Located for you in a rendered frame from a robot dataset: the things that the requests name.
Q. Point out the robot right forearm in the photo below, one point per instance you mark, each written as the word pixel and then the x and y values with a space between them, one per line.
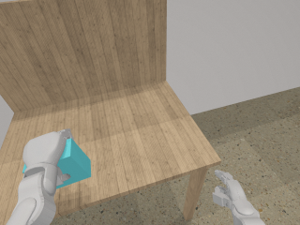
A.
pixel 243 213

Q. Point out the right robot hand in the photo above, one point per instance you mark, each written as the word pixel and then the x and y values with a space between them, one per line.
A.
pixel 233 191

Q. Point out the robot left forearm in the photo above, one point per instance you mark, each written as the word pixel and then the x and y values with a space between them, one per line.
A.
pixel 36 192

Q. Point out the table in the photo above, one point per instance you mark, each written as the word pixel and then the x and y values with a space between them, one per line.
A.
pixel 99 68

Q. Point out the sponge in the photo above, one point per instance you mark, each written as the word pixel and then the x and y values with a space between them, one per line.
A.
pixel 73 162

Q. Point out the left robot hand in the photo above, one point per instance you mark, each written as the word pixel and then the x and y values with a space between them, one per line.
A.
pixel 48 148

